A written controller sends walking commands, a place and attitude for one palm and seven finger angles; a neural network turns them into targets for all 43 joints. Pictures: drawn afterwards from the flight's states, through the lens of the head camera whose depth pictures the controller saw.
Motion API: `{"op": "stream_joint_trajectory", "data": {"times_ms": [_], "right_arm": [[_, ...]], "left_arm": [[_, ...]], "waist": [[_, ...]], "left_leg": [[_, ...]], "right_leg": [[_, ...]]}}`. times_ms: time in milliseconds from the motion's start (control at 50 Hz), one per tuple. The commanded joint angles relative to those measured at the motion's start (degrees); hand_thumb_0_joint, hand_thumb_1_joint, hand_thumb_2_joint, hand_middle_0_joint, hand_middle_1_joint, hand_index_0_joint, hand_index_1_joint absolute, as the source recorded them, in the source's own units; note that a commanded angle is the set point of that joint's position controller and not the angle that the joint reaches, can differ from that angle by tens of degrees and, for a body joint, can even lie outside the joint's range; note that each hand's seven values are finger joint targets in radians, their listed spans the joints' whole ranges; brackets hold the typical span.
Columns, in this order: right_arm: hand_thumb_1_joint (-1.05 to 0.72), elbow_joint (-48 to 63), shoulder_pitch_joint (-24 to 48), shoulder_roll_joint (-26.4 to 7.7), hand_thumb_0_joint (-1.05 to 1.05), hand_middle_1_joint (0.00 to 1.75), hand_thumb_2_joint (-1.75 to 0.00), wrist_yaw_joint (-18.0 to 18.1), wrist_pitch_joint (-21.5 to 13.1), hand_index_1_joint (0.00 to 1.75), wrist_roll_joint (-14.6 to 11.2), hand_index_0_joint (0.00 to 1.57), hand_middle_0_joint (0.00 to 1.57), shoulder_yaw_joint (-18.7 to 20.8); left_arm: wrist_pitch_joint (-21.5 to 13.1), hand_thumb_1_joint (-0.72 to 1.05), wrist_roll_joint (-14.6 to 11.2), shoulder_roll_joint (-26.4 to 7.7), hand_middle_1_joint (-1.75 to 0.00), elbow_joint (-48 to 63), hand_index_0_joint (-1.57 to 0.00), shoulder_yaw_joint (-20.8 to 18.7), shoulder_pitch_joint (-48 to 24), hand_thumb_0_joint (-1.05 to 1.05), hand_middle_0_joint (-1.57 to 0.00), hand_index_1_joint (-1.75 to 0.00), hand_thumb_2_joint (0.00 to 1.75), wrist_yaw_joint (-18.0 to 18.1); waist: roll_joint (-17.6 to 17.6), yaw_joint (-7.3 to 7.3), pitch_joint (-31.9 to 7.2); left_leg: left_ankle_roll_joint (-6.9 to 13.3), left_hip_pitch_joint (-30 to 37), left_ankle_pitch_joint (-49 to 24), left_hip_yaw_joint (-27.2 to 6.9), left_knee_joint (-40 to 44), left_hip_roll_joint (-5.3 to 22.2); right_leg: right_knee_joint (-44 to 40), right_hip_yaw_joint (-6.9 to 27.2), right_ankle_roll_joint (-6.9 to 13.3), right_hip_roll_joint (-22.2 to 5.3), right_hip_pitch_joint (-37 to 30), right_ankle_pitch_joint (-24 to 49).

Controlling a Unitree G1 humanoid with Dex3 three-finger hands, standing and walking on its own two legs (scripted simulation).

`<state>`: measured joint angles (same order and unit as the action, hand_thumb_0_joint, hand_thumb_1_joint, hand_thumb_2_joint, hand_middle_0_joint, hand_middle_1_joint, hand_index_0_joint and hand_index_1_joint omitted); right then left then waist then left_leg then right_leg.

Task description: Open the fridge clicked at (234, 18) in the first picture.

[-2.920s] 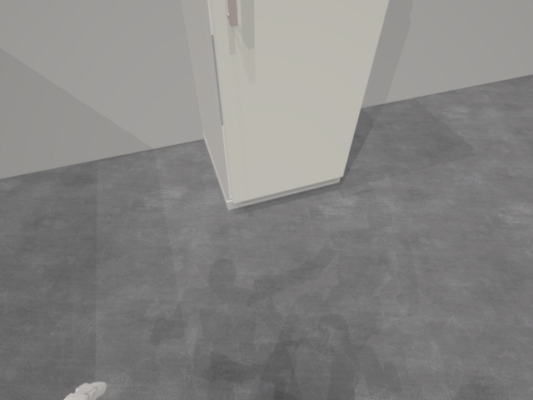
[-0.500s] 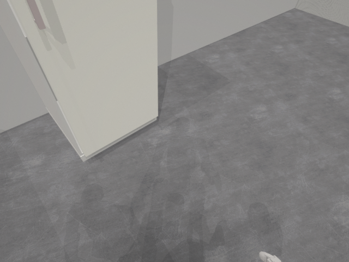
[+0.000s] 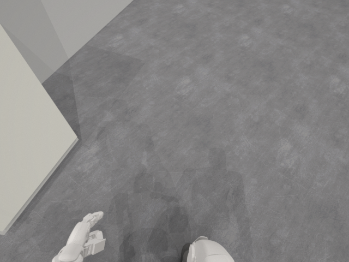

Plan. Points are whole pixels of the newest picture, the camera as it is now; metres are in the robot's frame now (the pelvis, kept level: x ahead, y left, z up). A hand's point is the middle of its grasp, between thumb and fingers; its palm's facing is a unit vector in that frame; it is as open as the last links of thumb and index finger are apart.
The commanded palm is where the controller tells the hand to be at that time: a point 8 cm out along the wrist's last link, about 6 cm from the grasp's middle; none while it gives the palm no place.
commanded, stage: walk to a spot facing it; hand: left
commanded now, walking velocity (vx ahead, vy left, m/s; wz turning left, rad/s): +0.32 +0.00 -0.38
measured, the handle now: out of the picture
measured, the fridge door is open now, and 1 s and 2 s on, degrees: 0 0 0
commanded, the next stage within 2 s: turn to face it in 0.20 s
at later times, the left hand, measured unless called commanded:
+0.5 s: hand (87, 235) +0.20 +0.23 -0.16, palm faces -0.02 -0.98 -0.21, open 7.4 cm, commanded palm none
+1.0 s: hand (107, 184) +0.32 +0.19 -0.11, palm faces +0.16 -0.95 -0.26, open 7.4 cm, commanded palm none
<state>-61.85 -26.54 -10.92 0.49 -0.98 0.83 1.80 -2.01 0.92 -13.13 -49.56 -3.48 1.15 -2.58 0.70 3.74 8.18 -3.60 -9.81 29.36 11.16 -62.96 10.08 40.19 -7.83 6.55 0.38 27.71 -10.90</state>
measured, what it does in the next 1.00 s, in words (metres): walks ahead: left foot, then right foot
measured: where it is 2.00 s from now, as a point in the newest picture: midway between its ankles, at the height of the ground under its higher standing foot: (176, 249)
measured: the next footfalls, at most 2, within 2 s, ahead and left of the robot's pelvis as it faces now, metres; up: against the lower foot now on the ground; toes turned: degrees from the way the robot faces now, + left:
left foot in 0.42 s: +0.28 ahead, +0.13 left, +0.00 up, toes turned -1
right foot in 0.86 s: +0.29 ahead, -0.11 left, +0.00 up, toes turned +0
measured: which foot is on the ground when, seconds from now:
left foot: up 0.00-0.40, down 0.42-0.86, up 0.88-1.00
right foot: down 0.00-0.44, up 0.46-0.84, down 0.86-1.00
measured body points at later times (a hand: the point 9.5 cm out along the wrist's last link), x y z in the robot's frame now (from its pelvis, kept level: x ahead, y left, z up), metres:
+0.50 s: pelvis +0.19 +0.04 +0.02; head +0.20 +0.06 +0.47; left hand +0.20 +0.28 -0.14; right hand +0.30 -0.20 -0.10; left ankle +0.24 +0.13 -0.71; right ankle +0.10 -0.06 -0.68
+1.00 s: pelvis +0.23 -0.01 +0.03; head +0.25 -0.03 +0.48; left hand +0.31 +0.24 -0.09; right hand +0.28 -0.27 -0.13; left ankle +0.20 +0.11 -0.63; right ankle +0.25 -0.11 -0.71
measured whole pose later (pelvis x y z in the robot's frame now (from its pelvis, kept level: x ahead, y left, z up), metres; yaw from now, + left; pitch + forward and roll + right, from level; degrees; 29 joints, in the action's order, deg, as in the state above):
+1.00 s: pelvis +0.23 -0.01 +0.03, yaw +9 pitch +0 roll +1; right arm -56.5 -15.5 -13.6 -0.4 4.1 1.6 5.3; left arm 0.2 0.9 -9.7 -51.1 -2.6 8.0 1.5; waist -2.0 2.6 3.1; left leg -3.1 -28.6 24.1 0.7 -63.8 0.0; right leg 31.2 -7.9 1.1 -4.1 14.3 -16.5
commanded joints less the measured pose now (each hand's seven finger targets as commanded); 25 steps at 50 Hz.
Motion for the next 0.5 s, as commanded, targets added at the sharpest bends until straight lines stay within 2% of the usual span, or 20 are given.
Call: {"op": "stream_joint_trajectory", "data": {"times_ms": [0,20,60,100,120,140,160,240,260,320,340,360,380,400,420,440,460,480], "right_arm": [[-0.9,9.43,9.21,-7.31,0.0,0.3,-0.9,0.24,-2.4,0.3,0.36,0.2,0.2,1.87],[-0.9,8.61,7.82,-6.26,0.0,0.3,-0.9,0.2,-1.55,0.3,0.7,0.2,0.2,1.74],[-0.9,7.27,3.57,-4.78,0.0,0.3,-0.9,0.04,-0.61,0.3,0.87,0.2,0.2,1.59],[-0.9,7.47,4.39,-4.08,0.0,0.3,-0.9,-0.1,-0.08,0.3,0.97,0.2,0.2,1.6],[-0.9,7.86,5.83,-4.17,0.0,0.3,-0.9,-0.22,-0.1,0.3,0.99,0.2,0.2,1.62],[-0.9,8.82,8.05,-4.22,0.0,0.3,-0.9,-0.3,-0.21,0.3,1.04,0.2,0.2,1.75],[-0.9,9.47,9.69,-4.02,0.0,0.3,-0.9,-0.5,-0.36,0.3,0.95,0.2,0.2,1.86],[-0.9,12.51,18.32,-4.04,0.0,0.3,-0.9,-0.87,-1.04,0.3,0.68,0.2,0.2,1.68],[-0.9,13.02,19.41,-3.81,0.0,0.3,-0.9,-0.9,-1.32,0.3,0.55,0.2,0.2,1.7],[-0.9,12.13,19.3,-3.3,0.0,0.3,-0.9,-0.74,-1.74,0.3,0.18,0.2,0.2,1.07],[-0.9,10.97,18.14,-3.09,0.0,0.3,-0.9,-0.6,-1.94,0.3,0.17,0.2,0.2,0.77],[-0.9,9.15,14.77,-3.19,0.0,0.3,-0.9,-0.35,-2.26,0.3,0.18,0.2,0.2,0.65],[-0.9,7.09,9.98,-5.12,0.0,0.3,-0.9,-0.03,-2.72,0.3,0.36,0.2,0.2,0.74],[-0.9,5.99,5.87,-9.82,0.0,0.3,-0.9,0.19,-2.95,0.3,0.94,0.2,0.2,1.54],[-0.9,5.76,5.21,-12.01,0.0,0.3,-0.9,0.08,-1.83,0.3,0.56,0.2,0.2,1.72],[-0.9,5.57,6.38,-10.6,0.0,0.3,-0.9,0.87,-1.62,0.3,0.22,0.2,0.2,1.06],[-0.9,5.9,9.06,-9.12,0.0,0.3,-0.9,1.15,-1.27,0.3,0.24,0.2,0.2,0.76],[-0.9,6.17,11.33,-7.57,0.0,0.3,-0.9,1.11,-1.13,0.3,0.25,0.2,0.2,0.33]], "left_arm": [[0.07,0.9,-0.59,-10.94,-0.3,-0.33,-0.2,-2.53,13.21,0.0,-0.2,-0.3,0.9,2.44],[-0.42,0.9,-0.29,-9.44,-0.3,-0.22,-0.2,-1.96,11.23,0.0,-0.2,-0.3,0.9,2.57],[-1.13,0.9,0.43,-8.57,-0.3,-0.85,-0.2,-1.85,9.53,0.0,-0.2,-0.3,0.9,2.81],[-1.31,0.9,0.36,-7.57,-0.3,-1.45,-0.2,-1.75,10.33,0.0,-0.2,-0.3,0.9,2.51],[-1.4,0.9,0.29,-7.2,-0.3,-1.89,-0.2,-1.77,11.14,0.0,-0.2,-0.3,0.9,2.37],[-1.5,0.9,0.32,-6.52,-0.3,-2.17,-0.2,-2.0,12.34,0.0,-0.2,-0.3,0.9,2.4],[-1.6,0.9,0.42,-6.62,-0.3,-2.51,-0.2,-1.97,13.09,0.0,-0.2,-0.3,0.9,2.45],[-1.68,0.9,0.38,-7.25,-0.3,-3.21,-0.2,-1.95,16.66,0.0,-0.2,-0.3,0.9,2.51],[-1.64,0.9,0.53,-7.54,-0.3,-3.37,-0.2,-2.06,16.98,0.0,-0.2,-0.3,0.9,2.67],[-1.28,0.9,0.28,-7.1,-0.3,-4.15,-0.2,-1.77,17.63,0.0,-0.2,-0.3,0.9,3.06],[-1.18,0.9,0.07,-6.23,-0.3,-4.92,-0.2,-1.34,18.09,0.0,-0.2,-0.3,0.9,3.33],[-1.17,0.9,-0.16,-5.54,-0.3,-5.94,-0.2,-0.97,17.78,0.0,-0.2,-0.3,0.9,3.57],[-1.12,0.9,-0.34,-4.24,-0.3,-6.37,-0.2,-0.58,18.58,0.0,-0.2,-0.3,0.9,3.71],[-0.99,0.9,-0.65,-2.03,-0.3,-6.68,-0.2,0.0,21.63,0.0,-0.2,-0.3,0.9,3.67],[-1.1,0.9,-0.57,-1.04,-0.3,-6.94,-0.2,0.76,23.31,0.0,-0.2,-0.3,0.9,3.78],[-0.67,0.9,-0.26,-1.65,-0.3,-7.58,-0.2,0.97,21.95,0.0,-0.2,-0.3,0.9,4.25],[-0.34,0.9,-0.01,-2.0,-0.3,-7.84,-0.2,0.89,19.28,0.0,-0.2,-0.3,0.9,4.26],[0.07,0.9,0.14,-2.03,-0.3,-7.8,-0.2,0.75,17.39,0.0,-0.2,-0.3,0.9,4.0]], "waist": [[-0.1,-6.51,-10.9],[-1.21,-4.33,-9.78],[0.89,-1.28,-11.61],[3.62,-1.19,-10.61],[4.33,-1.5,-10.25],[4.44,-2.3,-9.73],[4.32,-2.51,-9.31],[4.81,-5.16,-7.77],[4.03,-5.31,-7.93],[5.42,-5.24,-9.84],[6.11,-4.75,-10.4],[5.14,-3.31,-11.26],[1.12,-1.78,-13.64],[-9.88,-1.21,-17.55],[-15.44,-1.97,-16.75],[-12.8,-1.78,-15.48],[-11.41,-2.5,-10.59],[-8.68,-3.06,-7.68]], "left_leg": [[1.02,-26.42,-8.85,-10.28,-16.17,1.81],[0.77,-22.85,-10.06,-9.91,-12.51,1.87],[0.18,-19.19,-10.61,-9.04,-6.24,1.13],[-0.38,-19.25,-13.33,-8.3,-2.3,0.16],[-0.52,-20.52,-14.78,-8.33,-0.63,-0.18],[-0.6,-21.6,-15.48,-8.55,1.28,-0.25],[-0.59,-22.18,-15.97,-8.78,3.42,-0.58],[-0.41,-23.18,-15.05,-8.67,12.92,-2.48],[-0.3,-22.18,-13.98,-8.65,15.95,-3.16],[0.94,-15.23,-14.06,-7.07,24.21,-5.75],[1.39,-11.28,-16.52,-6.54,28.83,-6.53],[1.73,-5.14,-21.38,-5.89,34.82,-7.28],[2.97,3.72,-29.4,-8.37,38.9,-5.24],[8.4,15.92,-46.15,-20.43,37.32,5.83],[14.81,16.45,-54.29,-27.45,40.84,14.59],[16.37,13.11,-52.65,-29.86,43.04,14.26],[16.64,8.16,-51.09,-28.39,43.5,12.39],[15.84,3.1,-48.99,-25.98,44.42,10.15]], "right_leg": [[-23.94,28.59,6.83,-19.23,-22.17,1.59],[-24.62,24.33,5.56,-16.81,-16.05,4.57],[-24.49,18.92,4.8,-13.98,-12.9,8.34],[-25.33,17.31,4.29,-11.4,-10.18,6.96],[-25.79,17.46,4.15,-10.86,-10.98,5.8],[-26.07,18.59,4.49,-11.1,-11.32,4.68],[-25.94,19.07,4.61,-10.98,-11.87,5.23],[-24.43,22.11,5.18,-11.86,-16.36,9.39],[-23.32,22.93,5.27,-12.16,-17.64,11.95],[-20.36,20.59,3.71,-11.52,-20.98,20.38],[-18.5,19.01,2.44,-10.39,-21.65,22.9],[-14.78,16.55,0.76,-8.81,-21.12,24.52],[-7.59,14.02,-1.52,-6.59,-18.67,22.03],[3.38,9.13,-4.6,-1.69,-7.09,5.11],[14.36,4.68,-6.55,0.72,-1.43,-23.79],[18.52,7.58,-7.51,-0.97,0.17,-24.76],[20.29,7.85,-7.98,-3.08,1.92,-22.84],[19.35,8.07,-8.43,-4.33,0.71,-20.87]]}}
